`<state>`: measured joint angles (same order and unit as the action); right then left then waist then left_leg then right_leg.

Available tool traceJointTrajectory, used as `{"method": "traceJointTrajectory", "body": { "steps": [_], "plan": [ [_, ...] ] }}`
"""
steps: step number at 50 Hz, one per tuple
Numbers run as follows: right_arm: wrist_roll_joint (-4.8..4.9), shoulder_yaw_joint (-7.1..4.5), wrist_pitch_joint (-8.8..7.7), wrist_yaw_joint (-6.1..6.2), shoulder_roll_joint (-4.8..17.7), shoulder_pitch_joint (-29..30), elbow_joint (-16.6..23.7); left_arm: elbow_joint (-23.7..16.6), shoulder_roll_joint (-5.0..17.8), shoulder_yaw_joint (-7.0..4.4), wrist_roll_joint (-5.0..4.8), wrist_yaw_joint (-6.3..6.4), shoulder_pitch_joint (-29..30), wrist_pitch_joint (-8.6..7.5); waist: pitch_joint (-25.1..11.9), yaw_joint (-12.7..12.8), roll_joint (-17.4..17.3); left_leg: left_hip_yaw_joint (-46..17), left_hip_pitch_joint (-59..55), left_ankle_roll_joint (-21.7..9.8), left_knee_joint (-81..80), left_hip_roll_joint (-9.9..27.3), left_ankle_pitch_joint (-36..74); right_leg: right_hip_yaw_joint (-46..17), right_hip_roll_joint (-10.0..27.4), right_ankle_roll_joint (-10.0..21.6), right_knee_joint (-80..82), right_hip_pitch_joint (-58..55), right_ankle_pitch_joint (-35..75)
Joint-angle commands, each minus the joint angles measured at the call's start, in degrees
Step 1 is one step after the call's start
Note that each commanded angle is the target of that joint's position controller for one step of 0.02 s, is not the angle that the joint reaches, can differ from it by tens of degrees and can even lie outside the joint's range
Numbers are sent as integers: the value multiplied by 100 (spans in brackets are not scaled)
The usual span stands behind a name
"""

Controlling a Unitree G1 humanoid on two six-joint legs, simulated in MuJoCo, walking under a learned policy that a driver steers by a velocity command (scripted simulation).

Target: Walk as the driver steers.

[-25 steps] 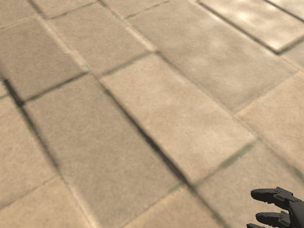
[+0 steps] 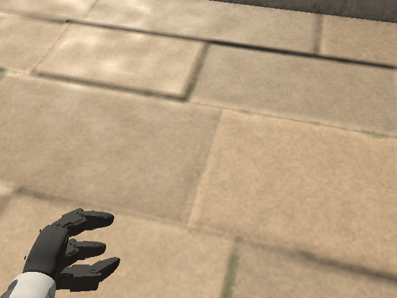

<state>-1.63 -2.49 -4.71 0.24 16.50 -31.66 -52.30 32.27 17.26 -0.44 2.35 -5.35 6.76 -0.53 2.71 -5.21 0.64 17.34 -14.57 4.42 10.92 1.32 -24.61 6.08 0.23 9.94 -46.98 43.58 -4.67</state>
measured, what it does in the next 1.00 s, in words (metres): walks ahead, turning right: right foot, then left foot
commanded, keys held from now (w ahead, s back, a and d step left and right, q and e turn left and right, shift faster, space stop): w+shift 0.40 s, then w+e+shift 0.60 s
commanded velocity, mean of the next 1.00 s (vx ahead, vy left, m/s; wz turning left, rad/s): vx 1.00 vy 0.00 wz -0.54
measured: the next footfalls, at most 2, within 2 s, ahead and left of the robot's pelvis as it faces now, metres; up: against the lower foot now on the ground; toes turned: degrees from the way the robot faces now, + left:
right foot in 0.06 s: +0.25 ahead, -0.04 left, +0.00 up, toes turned -5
left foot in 0.50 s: +0.72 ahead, +0.05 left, +0.00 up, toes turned -7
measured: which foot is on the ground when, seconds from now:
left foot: down 0.00-0.06, up 0.08-0.48, down 0.50-0.96, up 0.98-1.00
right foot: up 0.00-0.04, down 0.06-0.50, up 0.52-0.94, down 0.96-1.00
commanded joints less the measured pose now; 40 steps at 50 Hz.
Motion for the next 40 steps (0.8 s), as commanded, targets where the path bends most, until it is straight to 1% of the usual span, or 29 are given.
{"method": "traceJointTrajectory", "body": {
  "steps": [1,2,3,4,5,6,7,8,9,11,13,15,17,18,19,21,22,23,24,25,26,27,28,29,30,32,34,37,40],
  "plan": [
    [4,-229,9,91,1413,581,515,271,468,-158,20,130,-1437,-77,-316,1374,-763,-237,1329,-725,1463,1483,8741,226,-745,303,345,-2786,-520],
    [-7,-230,76,106,1476,841,606,676,703,-292,9,221,-2646,-90,-836,1902,-872,-330,1642,-816,2834,1507,8692,-15,-793,440,661,-4020,-691],
    [-5,-235,128,103,1440,1027,662,994,981,-467,16,332,-3477,-83,-1134,2278,-650,-261,2537,-790,4776,1169,7004,-502,-577,554,1375,-5345,-765],
    [-84,-102,115,25,624,866,896,965,1468,-616,-74,453,-3009,-41,-1274,1387,1084,-427,4257,-613,7064,196,-57,-2215,669,423,1212,-6343,-553],
    [178,-32,59,-18,686,419,1401,661,1709,-630,17,487,-2842,-5,-2580,1046,1187,-1611,5702,-584,8258,-74,-392,-4897,1821,1434,2230,-7460,-1026],
    [157,-62,-17,-10,914,1280,1422,754,1374,-626,-7,558,-3008,-22,-1940,1311,90,-1904,6124,-617,8103,138,266,-4691,1556,1225,2834,-6883,-1216],
    [190,-13,-40,-17,766,1306,1401,976,1165,-581,-63,610,-2834,-104,-843,985,-111,-1852,6152,-627,7518,382,537,-4020,1459,1072,3065,-5769,-929],
    [79,31,-2,-23,639,1454,1359,1082,934,-520,-64,621,-2669,-224,-389,730,-466,-1929,5821,-600,6962,592,571,-3542,1192,896,3164,-4867,-603],
    [-13,61,93,-55,557,1300,1268,1079,780,-456,-42,659,-2495,-323,-206,477,-570,-1970,5386,-564,6659,691,576,-3144,1019,811,3254,-4187,-297],
    [-113,92,262,-168,399,1209,1197,1231,445,-325,-139,657,-2516,-458,-88,241,-348,-1963,5018,-426,5996,853,448,-2636,717,732,3616,-3479,-303],
    [-112,134,294,-240,315,1978,1459,1381,459,-322,-203,587,-2731,-568,355,382,-173,-1721,5288,-347,5146,906,847,-2168,502,690,4046,-3140,82],
    [-53,195,250,-274,216,2679,1691,1460,473,-329,-228,508,-2847,-627,586,528,-156,-1480,5196,-392,4049,791,1865,-1620,177,519,4239,-2975,843],
    [13,250,189,-336,131,3003,1778,1550,508,-330,-292,474,-3022,-703,529,654,-142,-1256,4473,-548,3023,543,3057,-1346,135,326,4509,-2899,1658],
    [56,255,167,-348,119,3146,1828,1620,606,-340,-323,477,-3166,-745,488,720,-66,-1224,4158,-665,2706,443,3567,-1394,316,267,4722,-3037,1952],
    [83,233,158,-334,203,3228,1824,1712,664,-344,-317,488,-3254,-756,498,749,-105,-1179,4121,-760,2459,335,3756,-1322,397,187,4758,-3437,2412],
    [26,171,155,-273,404,3246,1820,1838,840,-358,-258,528,-3415,-722,240,722,-55,-1049,3931,-924,2215,-29,3351,-1209,507,29,4178,-4354,4342],
    [-9,117,155,-218,532,3053,1812,1887,989,-378,-201,569,-3462,-683,-61,556,125,-1049,3620,-973,2226,-268,2830,-1281,629,-32,3583,-4721,5499],
    [-18,28,154,-134,730,2415,1672,1929,1143,-406,-115,610,-3414,-621,-478,191,296,-1212,2953,-1031,2265,-412,2321,-1381,733,-74,2664,-4867,6127],
    [-3,-83,160,-29,940,1333,1370,1922,1315,-444,-40,647,-3182,-541,-1013,-406,338,-1356,1839,-1076,2221,-392,1801,-1417,729,-75,1332,-4566,5893],
    [-61,-201,174,103,1217,125,1065,1854,1152,-409,17,653,-2877,-523,-1488,-985,264,-1826,405,-1155,2362,177,1128,-1344,475,-73,-353,-3566,4690],
    [-342,-402,133,142,1853,-107,1024,1602,74,-172,-266,591,-3746,-559,-2343,-305,-1551,-4684,-1264,-1848,1981,2187,-485,-994,-445,-334,-3236,-1466,-212],
    [-208,-350,145,7,1443,159,1086,1610,439,-189,-279,601,-3544,-594,-2769,-316,-1245,-6483,-1131,-1888,762,2454,-1221,-1381,-640,-186,-3870,-800,-1843],
    [-162,-284,115,-22,1036,870,1102,1507,608,-236,-255,633,-2842,-557,-1497,-121,-753,-5461,-118,-1683,568,2213,-1440,-1332,-144,-166,-3760,-378,-1189],
    [-132,-211,76,-56,663,1196,1063,1481,593,-215,-211,586,-2562,-513,-848,12,-133,-4641,793,-1580,408,2062,-746,-1232,117,-175,-3444,-464,-843],
    [-149,-179,43,-54,542,1272,959,1477,446,-204,-173,525,-2433,-431,-452,155,-10,-3954,1382,-1452,266,1866,-127,-1191,287,-178,-3266,-556,-856],
    [-102,-79,-27,-76,241,1138,692,1378,103,-159,-112,401,-2444,-214,-37,474,-179,-2936,2278,-1245,-35,1691,365,-1126,471,-256,-3191,-773,-987],
    [43,-82,-135,-133,216,1149,511,1132,-124,-112,-106,297,-2050,-65,320,649,-303,-2027,2520,-984,-354,1521,848,-1033,660,-303,-2924,-361,-818],
    [29,-73,-266,-167,199,1252,424,713,-192,-46,-109,181,-1281,-49,627,739,-527,-757,2845,-835,-562,1110,2294,-651,655,-311,-1844,-285,251],
    [79,-103,-309,-70,417,1036,334,486,-115,-31,-112,50,-623,-120,739,633,-225,-50,2463,-748,-823,922,3697,57,413,-121,-149,-724,985]
  ]
}}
